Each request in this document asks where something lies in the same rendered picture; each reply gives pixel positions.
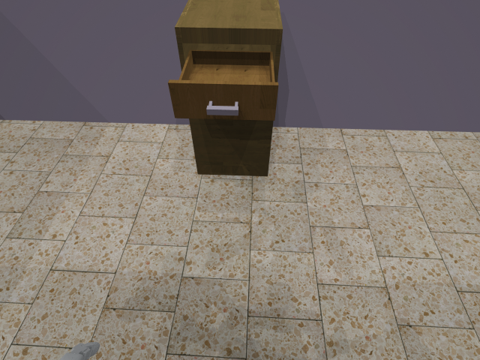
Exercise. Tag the drawer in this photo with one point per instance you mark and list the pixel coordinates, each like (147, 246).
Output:
(225, 77)

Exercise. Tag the left robot hand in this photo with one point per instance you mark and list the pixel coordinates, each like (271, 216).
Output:
(82, 351)

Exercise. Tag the cabinet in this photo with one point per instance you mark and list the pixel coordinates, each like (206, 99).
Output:
(223, 146)

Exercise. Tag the handle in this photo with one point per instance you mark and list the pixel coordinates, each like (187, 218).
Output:
(222, 110)

